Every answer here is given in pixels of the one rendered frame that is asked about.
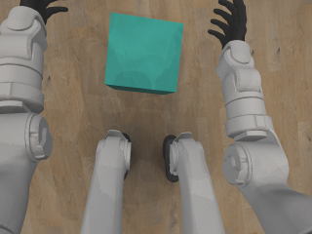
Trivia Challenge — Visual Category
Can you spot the left robot hand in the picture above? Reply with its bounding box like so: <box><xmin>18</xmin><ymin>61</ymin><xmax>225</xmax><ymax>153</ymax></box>
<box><xmin>19</xmin><ymin>0</ymin><xmax>68</xmax><ymax>25</ymax></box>

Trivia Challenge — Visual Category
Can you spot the robot left upper arm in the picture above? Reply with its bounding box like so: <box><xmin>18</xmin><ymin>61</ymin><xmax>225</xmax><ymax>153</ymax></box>
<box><xmin>0</xmin><ymin>112</ymin><xmax>53</xmax><ymax>234</ymax></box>

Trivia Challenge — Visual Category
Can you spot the right robot forearm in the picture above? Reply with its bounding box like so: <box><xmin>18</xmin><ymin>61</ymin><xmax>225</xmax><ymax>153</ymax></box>
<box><xmin>215</xmin><ymin>40</ymin><xmax>290</xmax><ymax>175</ymax></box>

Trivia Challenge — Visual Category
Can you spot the robot right upper arm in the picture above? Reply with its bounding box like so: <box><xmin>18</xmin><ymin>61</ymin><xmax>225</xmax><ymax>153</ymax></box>
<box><xmin>222</xmin><ymin>141</ymin><xmax>312</xmax><ymax>234</ymax></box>

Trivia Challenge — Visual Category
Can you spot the left robot forearm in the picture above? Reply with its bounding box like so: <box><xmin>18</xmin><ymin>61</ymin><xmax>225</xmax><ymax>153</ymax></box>
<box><xmin>0</xmin><ymin>6</ymin><xmax>48</xmax><ymax>114</ymax></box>

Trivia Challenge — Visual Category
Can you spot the carton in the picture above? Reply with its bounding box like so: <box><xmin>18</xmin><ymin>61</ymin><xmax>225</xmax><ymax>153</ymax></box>
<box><xmin>104</xmin><ymin>12</ymin><xmax>184</xmax><ymax>95</ymax></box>

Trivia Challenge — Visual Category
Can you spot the left robot thigh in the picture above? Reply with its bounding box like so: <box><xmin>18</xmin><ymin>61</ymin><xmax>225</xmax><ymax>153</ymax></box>
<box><xmin>80</xmin><ymin>136</ymin><xmax>132</xmax><ymax>234</ymax></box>

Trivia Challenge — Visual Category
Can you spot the robot left shin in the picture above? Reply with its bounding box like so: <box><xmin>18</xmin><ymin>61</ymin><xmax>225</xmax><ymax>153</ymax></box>
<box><xmin>96</xmin><ymin>130</ymin><xmax>126</xmax><ymax>157</ymax></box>

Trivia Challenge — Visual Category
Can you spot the right robot hand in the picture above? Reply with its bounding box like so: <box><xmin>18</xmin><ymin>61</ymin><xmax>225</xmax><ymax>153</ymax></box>
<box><xmin>208</xmin><ymin>0</ymin><xmax>247</xmax><ymax>50</ymax></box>

